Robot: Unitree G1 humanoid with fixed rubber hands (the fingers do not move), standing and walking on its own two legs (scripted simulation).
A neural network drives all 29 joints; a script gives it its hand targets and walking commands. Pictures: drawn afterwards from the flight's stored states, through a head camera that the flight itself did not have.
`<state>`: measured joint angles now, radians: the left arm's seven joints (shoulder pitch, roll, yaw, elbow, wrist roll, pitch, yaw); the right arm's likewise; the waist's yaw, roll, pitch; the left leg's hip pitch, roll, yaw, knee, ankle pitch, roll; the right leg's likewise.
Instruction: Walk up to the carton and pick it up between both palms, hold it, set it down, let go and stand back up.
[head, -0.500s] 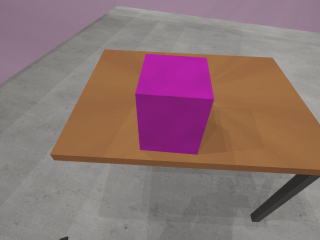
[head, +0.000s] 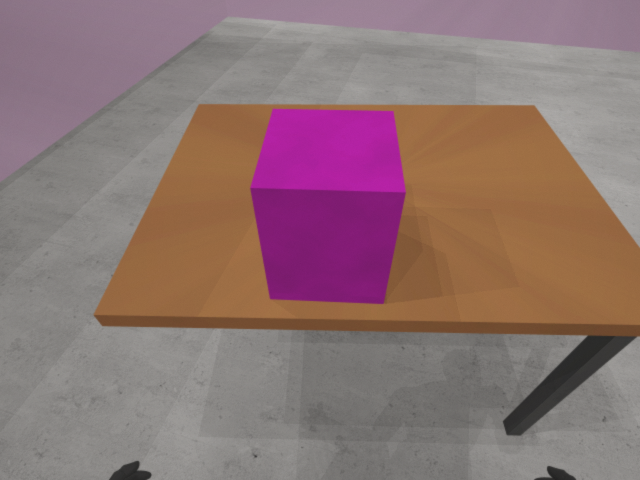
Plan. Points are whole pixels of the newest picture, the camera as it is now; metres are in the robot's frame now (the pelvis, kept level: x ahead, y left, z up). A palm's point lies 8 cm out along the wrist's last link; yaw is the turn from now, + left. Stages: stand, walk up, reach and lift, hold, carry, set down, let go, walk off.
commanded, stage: walk up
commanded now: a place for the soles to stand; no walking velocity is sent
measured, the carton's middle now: (329, 208) +0.55 +0.00 +0.04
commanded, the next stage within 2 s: reach and lift in 0.46 s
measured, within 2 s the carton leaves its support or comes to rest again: neither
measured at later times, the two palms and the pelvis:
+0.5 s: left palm out of the picture +0.12 +0.29 -0.08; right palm out of the picture +0.09 -0.30 -0.09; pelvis +0.00 +0.00 +0.00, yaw +0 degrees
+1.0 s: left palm (116, 479) +0.17 +0.27 -0.06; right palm out of the picture +0.15 -0.27 -0.06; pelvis +0.00 +0.00 +0.01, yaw +0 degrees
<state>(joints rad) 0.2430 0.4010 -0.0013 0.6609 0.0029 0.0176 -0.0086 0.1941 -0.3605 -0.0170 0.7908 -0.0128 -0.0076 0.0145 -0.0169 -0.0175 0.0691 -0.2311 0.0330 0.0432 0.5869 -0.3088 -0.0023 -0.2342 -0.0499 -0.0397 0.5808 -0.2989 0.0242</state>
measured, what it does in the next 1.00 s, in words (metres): stands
